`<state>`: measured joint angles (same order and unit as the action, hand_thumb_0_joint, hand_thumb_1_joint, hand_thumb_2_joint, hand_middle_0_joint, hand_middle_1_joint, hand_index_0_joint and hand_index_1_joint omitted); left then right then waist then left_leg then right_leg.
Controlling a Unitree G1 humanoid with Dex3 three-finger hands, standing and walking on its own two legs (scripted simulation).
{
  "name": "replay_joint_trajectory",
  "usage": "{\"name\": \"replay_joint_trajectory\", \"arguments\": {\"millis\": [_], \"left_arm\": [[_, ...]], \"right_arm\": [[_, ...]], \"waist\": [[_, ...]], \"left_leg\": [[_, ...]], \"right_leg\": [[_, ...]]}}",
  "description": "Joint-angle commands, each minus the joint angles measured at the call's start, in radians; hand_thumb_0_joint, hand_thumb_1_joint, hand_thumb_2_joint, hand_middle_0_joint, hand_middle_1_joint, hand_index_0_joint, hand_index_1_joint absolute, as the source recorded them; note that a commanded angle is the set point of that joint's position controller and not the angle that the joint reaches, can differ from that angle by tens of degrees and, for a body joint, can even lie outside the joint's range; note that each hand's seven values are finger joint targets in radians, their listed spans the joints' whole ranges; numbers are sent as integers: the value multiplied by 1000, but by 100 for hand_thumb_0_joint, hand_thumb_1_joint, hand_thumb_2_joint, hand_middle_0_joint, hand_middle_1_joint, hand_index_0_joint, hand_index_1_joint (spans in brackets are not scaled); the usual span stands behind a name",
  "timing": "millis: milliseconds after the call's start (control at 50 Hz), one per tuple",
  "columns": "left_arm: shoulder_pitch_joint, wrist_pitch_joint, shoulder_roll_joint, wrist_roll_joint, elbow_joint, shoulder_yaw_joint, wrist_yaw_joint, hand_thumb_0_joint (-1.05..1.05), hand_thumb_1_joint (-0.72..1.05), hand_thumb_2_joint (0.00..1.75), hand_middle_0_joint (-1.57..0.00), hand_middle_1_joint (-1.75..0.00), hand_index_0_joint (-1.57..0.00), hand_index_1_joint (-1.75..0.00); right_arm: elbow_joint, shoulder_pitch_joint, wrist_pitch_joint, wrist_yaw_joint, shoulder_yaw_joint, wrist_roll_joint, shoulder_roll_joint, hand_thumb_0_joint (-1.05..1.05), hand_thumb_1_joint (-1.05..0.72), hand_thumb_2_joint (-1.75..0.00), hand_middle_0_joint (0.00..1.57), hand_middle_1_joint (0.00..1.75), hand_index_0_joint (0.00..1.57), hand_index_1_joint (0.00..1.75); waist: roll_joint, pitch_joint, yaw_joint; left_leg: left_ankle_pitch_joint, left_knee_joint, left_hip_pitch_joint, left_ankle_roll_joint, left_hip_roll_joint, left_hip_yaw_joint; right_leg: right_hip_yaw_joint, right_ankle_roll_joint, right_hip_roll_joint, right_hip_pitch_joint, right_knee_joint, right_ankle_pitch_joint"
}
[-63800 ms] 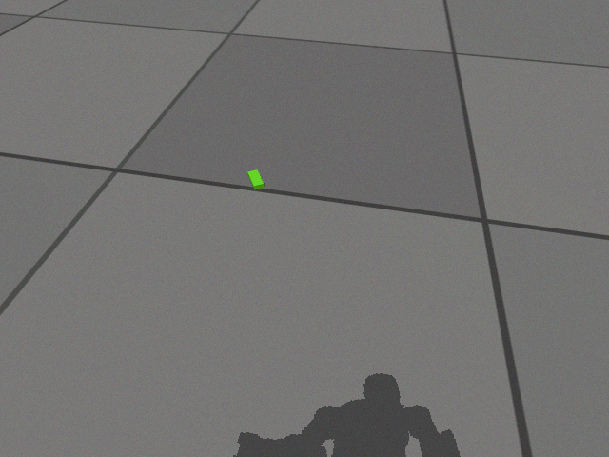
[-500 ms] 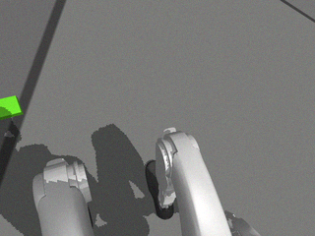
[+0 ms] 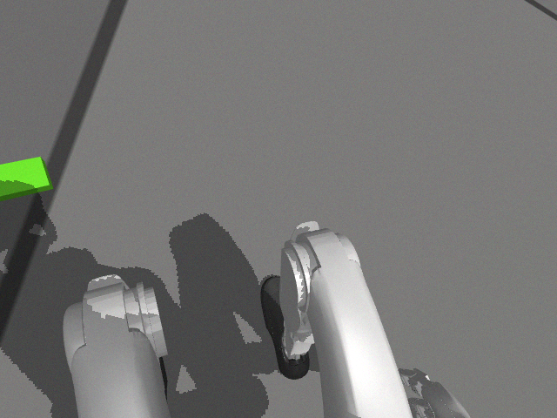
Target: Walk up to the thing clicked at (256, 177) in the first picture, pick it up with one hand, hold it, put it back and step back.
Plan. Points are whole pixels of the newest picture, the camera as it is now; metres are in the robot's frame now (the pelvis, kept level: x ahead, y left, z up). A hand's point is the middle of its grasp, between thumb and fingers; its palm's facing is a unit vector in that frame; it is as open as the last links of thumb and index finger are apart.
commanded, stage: home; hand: left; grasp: from above
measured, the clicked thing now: (7, 181) +0.50 +0.31 -0.32
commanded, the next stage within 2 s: none
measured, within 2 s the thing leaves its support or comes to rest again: neither
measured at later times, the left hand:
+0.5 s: hand out of the picture +0.44 +0.32 -0.07, palm faces -0.36 -0.40 -0.84, open 8.9 cm
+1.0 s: hand out of the picture +0.30 +0.23 +0.15, palm faces +0.02 -0.92 -0.40, open 7.4 cm
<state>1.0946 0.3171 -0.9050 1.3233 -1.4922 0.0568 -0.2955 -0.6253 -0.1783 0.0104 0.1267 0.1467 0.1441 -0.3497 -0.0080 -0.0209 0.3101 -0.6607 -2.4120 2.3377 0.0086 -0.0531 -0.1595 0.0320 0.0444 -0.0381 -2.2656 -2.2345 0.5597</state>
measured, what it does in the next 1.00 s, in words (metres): rises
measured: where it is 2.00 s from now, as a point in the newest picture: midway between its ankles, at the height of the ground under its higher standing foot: (224, 378)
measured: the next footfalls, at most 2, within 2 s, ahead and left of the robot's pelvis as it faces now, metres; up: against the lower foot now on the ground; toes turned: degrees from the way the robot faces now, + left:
none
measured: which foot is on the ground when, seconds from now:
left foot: down 0.00-1.00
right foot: down 0.00-1.00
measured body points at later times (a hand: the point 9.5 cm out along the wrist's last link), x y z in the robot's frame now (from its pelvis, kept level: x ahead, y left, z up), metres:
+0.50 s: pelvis +0.02 +0.01 +0.07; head +0.24 +0.08 +0.45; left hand +0.45 +0.34 -0.02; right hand +0.10 -0.27 -0.04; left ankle +0.08 +0.12 -0.30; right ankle +0.14 -0.15 -0.30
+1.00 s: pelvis +0.04 -0.01 +0.24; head +0.17 +0.02 +0.67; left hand +0.29 +0.27 +0.17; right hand +0.27 -0.22 +0.15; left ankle +0.07 +0.12 -0.30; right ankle +0.14 -0.15 -0.30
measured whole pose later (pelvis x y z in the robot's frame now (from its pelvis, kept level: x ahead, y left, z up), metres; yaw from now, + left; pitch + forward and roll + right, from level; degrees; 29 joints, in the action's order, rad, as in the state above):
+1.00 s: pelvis +0.04 -0.01 +0.24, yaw +7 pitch +27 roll -4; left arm 0.01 -0.28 -0.34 0.10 -0.25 0.06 -0.05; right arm -0.52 -0.08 0.06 -0.04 0.03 -0.04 -0.22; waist 0.04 0.20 0.07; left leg -0.64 -1.62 1.47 -0.02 0.00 -0.08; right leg 0.02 0.05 -0.06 -1.46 -1.54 0.55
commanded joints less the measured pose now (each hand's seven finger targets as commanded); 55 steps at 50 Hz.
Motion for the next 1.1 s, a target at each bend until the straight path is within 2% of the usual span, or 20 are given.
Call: {"name": "replay_joint_trajectory", "arguments": {"millis": [0, 40, 80, 120, 180, 200, 260, 320, 400, 420, 460, 500, 560, 620, 660, 740, 800, 880, 940, 1080], "left_arm": [[400, -15, -317, 19, 155, 92, -125, 0, -27, 81, -30, -78, -30, -78], [386, -33, -359, 31, 178, 122, -146, 0, -18, 88, -25, -68, -23, -69], [330, -59, -330, 15, 183, 128, -150, 0, -7, 89, -23, -60, -21, -62], [320, -85, -325, -16, 223, 140, -136, 0, 4, 85, -22, -53, -20, -54], [209, -126, -311, -96, 305, 162, -88, 0, 14, 80, -20, -45, -19, -47], [184, -138, -284, -119, 328, 158, -61, 0, 22, 81, -20, -44, -19, -45], [114, -162, -227, -216, 481, 154, 25, 0, 41, 80, -19, -37, -19, -37], [-30, -193, -138, -342, 615, 146, 108, 0, 61, 79, -18, -29, -18, -29], [-216, -254, -17, -517, 779, 133, 203, 0, 88, 89, -20, -30, -20, -30], [-254, -266, 36, -555, 801, 102, 228, 0, 90, 90, -20, -30, -20, -30], [-310, -283, 73, -640, 902, 101, 265, 0, 90, 90, -20, -30, -20, -30], [-343, -292, 100, -711, 1012, 95, 288, 0, 90, 90, -20, -30, -20, -30], [-413, -301, 166, -800, 1117, 77, 294, 0, 90, 90, -20, -30, -20, -30], [-495, -323, 179, -864, 1170, 106, 274, 0, 90, 90, -20, -30, -20, -30], [-561, -350, 238, -906, 1198, 86, 265, 0, 90, 90, -20, -30, -20, -30], [-674, -420, 277, -1003, 1313, 92, 250, 0, 90, 91, -20, -30, -20, -30], [-788, -477, 356, -1090, 1342, 65, 246, 0, 90, 91, -20, -30, -20, -30], [-918, -539, 375, -1190, 1404, 85, 230, 0, 90, 90, -20, -30, -20, -30], [-968, -580, 404, -1246, 1479, 87, 217, 0, 90, 90, -20, -30, -20, -30], [-1164, -641, 500, -1345, 1535, 87, 199, 0, 90, 90, -20, -30, -20, -30]], "right_arm": [[2, -229, 23, -11, -87, 19, -273, 0, -90, -90, 20, 30, 20, 30], [3, -233, 32, -8, -94, 19, -273, 0, -88, -89, 20, 30, 20, 30], [3, -247, 40, -2, -101, 15, -264, 0, -89, -90, 20, 30, 20, 30], [-3, -256, 45, 2, -119, 11, -269, 0, -89, -90, 20, 30, 20, 30], [-7, -275, 46, 13, -155, -8, -269, 0, -89, -90, 20, 30, 20, 30], [-9, -292, 45, 18, -168, -12, -274, 0, -89, -90, 20, 30, 20, 30], [-10, -296, 23, 24, -194, -41, -252, 0, -90, -90, 20, 30, 20, 30], [0, -283, -1, 24, -218, -73, -239, 0, -90, -90, 20, 30, 20, 30], [27, -225, -30, 2, -236, -108, -212, 0, -90, -90, 20, 30, 20, 30], [35, -208, -33, -2, -235, -111, -202, 0, -90, -90, 20, 30, 20, 30], [49, -177, -33, -14, -239, -121, -190, 0, -90, -90, 20, 30, 20, 30], [74, -140, -27, -24, -245, -128, -173, 0, -90, -90, 20, 30, 20, 30], [99, -89, -15, -44, -247, -142, -148, 0, -90, -90, 20, 30, 20, 30], [118, -54, -1, -65, -244, -152, -130, 0, -90, -90, 20, 30, 20, 30], [129, -34, 9, -78, -240, -158, -118, 0, -90, -90, 20, 30, 20, 30], [164, 8, 35, -113, -234, -171, -101, 0, -90, -90, 20, 30, 20, 30], [172, 34, 50, -136, -224, -175, -83, 0, -90, -90, 20, 30, 20, 30], [198, 47, 70, -167, -200, -182, -50, 0, -90, -90, 20, 30, 20, 30], [213, 41, 90, -191, -186, -188, -31, 0, -90, -90, 20, 30, 20, 30], [207, -6, 149, -260, -157, -190, 2, 0, -90, -90, 20, 30, 20, 30]], "waist": [[428, 698, 39], [482, 767, 15], [501, 787, 10], [479, 803, 9], [508, 891, -47], [500, 871, -44], [486, 978, -88], [425, 976, -123], [326, 881, -142], [285, 830, -131], [245, 776, -144], [256, 801, -164], [227, 783, -172], [235, 781, -197], [222, 753, -191], [206, 799, -213], [172, 736, -202], [124, 653, -208], [116, 661, -217], [84, 528, -224]], "left_leg": [[130, 270, -573, -1, 15, 80], [167, 270, -603, -2, 15, 88], [191, 275, -615, -4, 14, 92], [185, 276, -609, -1, 14, 91], [235, 316, -672, -6, 15, 96], [244, 324, -669, -9, 12, 91], [285, 362, -712, -6, 17, 103], [290, 430, -742, -6, 17, 90], [237, 534, -773, -2, 20, 32], [211, 550, -755, 4, 23, 31], [156, 591, -755, 9, 24, 27], [114, 652, -808, 11, 37, 20], [64, 719, -849, 12, 42, 21], [95, 776, -932, 6, 46, 33], [108, 823, -970, 2, 46, 26], [129, 899, -1079, 1, 49, 43], [121, 959, -1118, 1, 50, 48], [99, 1042, -1150, 9, 49, 66], [136, 1104, -1236, 8, 53, 76], [206, 1261, -1384, 6, 59, 71]], "right_leg": [[144, -80, 35, 270, 137, -90], [140, -80, 35, 290, 121, -122], [139, -82, 33, 303, 115, -137], [135, -83, 29, 304, 128, -136], [124, -86, 24, 356, 140, -173], [123, -90, 20, 348, 152, -173], [105, -90, 24, 437, 191, -204], [95, -89, 20, 477, 238, -205], [87, -83, 25, 466, 299, -166], [84, -82, 28, 468, 325, -151], [70, -83, 24, 487, 379, -117], [63, -77, 24, 525, 406, -99], [54, -71, 19, 592, 469, -80], [47, -73, 15, 655, 527, -90], [45, -71, 10, 696, 567, -98], [39, -69, 11, 821, 656, -111], [27, -64, 12, 892, 737, -102], [11, -60, 17, 1029, 859, -75], [0, -59, 21, 1146, 937, -103], [-4, -54, 29, 1345, 1119, -167]]}}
